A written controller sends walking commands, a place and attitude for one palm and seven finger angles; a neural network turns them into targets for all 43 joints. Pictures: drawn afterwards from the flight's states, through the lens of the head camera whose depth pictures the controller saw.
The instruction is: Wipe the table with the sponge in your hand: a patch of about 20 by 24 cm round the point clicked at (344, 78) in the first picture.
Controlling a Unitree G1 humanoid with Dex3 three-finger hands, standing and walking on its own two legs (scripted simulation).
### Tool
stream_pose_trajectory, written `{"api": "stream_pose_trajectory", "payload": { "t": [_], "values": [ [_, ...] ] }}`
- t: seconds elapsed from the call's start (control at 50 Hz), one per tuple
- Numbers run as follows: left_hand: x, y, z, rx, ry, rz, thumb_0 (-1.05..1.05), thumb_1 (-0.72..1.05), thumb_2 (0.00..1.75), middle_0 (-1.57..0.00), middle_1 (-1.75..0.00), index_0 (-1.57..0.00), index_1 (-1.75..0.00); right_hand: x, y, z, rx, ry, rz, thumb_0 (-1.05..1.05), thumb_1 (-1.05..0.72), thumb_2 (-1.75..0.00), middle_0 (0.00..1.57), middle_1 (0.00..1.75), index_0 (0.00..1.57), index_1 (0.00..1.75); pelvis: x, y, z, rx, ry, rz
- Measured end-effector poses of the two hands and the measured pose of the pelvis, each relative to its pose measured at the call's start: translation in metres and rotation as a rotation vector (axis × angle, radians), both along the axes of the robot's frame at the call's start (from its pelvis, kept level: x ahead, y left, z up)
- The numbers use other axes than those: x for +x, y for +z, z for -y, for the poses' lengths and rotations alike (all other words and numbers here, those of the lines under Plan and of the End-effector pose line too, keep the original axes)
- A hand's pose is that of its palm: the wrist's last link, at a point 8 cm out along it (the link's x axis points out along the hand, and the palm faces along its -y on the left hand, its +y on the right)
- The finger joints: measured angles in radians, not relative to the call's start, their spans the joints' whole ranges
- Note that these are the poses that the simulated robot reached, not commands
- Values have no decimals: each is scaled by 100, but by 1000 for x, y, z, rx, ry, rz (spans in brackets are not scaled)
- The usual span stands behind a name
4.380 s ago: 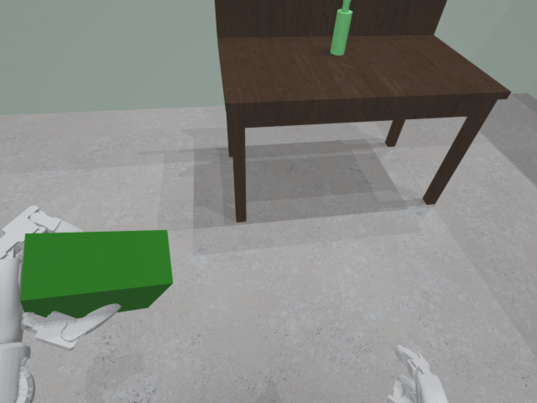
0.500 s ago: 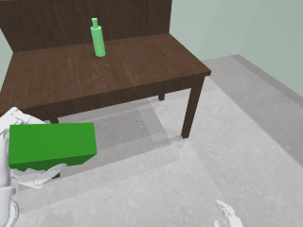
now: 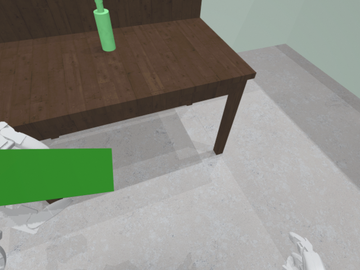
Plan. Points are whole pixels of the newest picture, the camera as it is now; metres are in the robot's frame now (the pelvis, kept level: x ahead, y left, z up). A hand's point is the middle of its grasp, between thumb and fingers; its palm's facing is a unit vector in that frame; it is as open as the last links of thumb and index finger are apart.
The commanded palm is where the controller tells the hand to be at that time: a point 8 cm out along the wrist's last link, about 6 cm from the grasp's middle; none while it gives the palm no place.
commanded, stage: take the last steps up to it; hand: left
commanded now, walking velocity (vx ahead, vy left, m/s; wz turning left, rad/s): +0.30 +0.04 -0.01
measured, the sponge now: (71, 176) +0.22 +0.19 +0.17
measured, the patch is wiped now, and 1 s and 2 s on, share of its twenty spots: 0.00 0.00 0.00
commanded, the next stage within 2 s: none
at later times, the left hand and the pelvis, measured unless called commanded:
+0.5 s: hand (74, 133) +0.31 +0.22 +0.17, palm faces +0.39 -0.78 -0.49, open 10.5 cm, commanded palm +0.25 +0.26 +0.19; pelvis +0.09 -0.02 +0.01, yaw +1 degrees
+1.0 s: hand (79, 86) +0.41 +0.24 +0.19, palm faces +0.37 -0.83 -0.42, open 10.5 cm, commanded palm +0.36 +0.28 +0.19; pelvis +0.19 +0.01 +0.01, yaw -1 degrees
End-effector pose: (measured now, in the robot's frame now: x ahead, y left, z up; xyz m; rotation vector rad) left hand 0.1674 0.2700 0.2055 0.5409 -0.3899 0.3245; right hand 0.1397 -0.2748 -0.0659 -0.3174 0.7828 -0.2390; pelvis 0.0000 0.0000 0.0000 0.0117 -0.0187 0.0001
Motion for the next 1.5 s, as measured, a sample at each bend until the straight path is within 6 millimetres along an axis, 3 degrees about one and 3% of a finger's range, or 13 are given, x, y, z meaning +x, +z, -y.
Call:
{"api": "stream_pose_trajectory", "payload": {
  "t": [0.14,0.28,0.36,0.42,0.56,0.68,0.78,0.88,1.02,1.12,1.22,1.38,1.5],
  "values": [
    [39,-14,-24,-43,53,-24,0,-51,100,-69,-136,-70,-136,34,-4,-52,137,4,60,1,-91,-90,19,30,20,30,25,3,-7,-11,-14,6],
    [59,-7,9,-18,13,-78,0,-51,100,-69,-136,-70,-136,57,-21,-81,257,80,27,1,-91,-90,20,30,21,30,51,5,5,-10,-18,-5],
    [73,-5,24,54,24,-73,0,-51,100,-69,-136,-70,-136,74,-45,-69,277,93,-16,1,-90,-90,20,30,21,30,67,-7,19,-11,1,1],
    [86,-9,23,25,50,-93,0,-51,100,-69,-136,-70,-136,84,-50,-50,249,88,-69,1,-90,-90,20,30,21,30,76,-5,23,1,13,2],
    [111,-20,16,-17,80,-191,0,-51,100,-69,-136,-70,-136,111,-24,-7,135,43,-89,1,-91,-90,20,30,21,30,103,11,24,26,14,-22],
    [135,-11,11,-27,24,-108,0,-52,100,-69,-136,-70,-136,143,-2,0,35,40,-52,1,-91,-90,19,30,20,30,131,9,11,18,17,-18],
    [161,-8,-12,-11,2,29,0,-52,100,-69,-136,-70,-136,177,0,-21,21,7,39,1,-91,-90,19,30,20,30,157,-7,-8,11,-5,9],
    [190,-8,-28,-30,32,10,0,-52,100,-69,-136,-70,-136,197,1,-62,130,39,71,1,-91,-90,19,30,20,30,171,1,-11,-15,-8,2],
    [203,1,-1,-30,-12,-50,0,-52,100,-69,-136,-70,-136,207,-8,-90,238,89,35,1,-91,-90,20,30,21,30,194,10,-4,-25,-19,-16],
    [218,2,14,31,30,-92,0,-52,100,-69,-136,-70,-136,217,-27,-72,261,87,-12,1,-90,-90,20,30,21,30,214,6,16,-8,-17,-18],
    [242,-11,31,8,87,-111,0,-52,100,-69,-136,-70,-136,235,-47,-30,232,68,-52,1,-90,-90,20,30,21,30,231,-4,36,3,2,-4],
    [271,-14,55,-15,24,-173,0,-52,100,-69,-136,-70,-136,261,-20,31,120,7,-56,1,-91,-90,20,30,20,30,256,11,49,35,10,-20],
    [285,1,50,42,8,-148,0,-52,100,-69,-136,-70,-136,283,-7,38,75,1,-41,1,-91,-90,19,30,20,30,276,14,47,37,8,-23]
  ]
}}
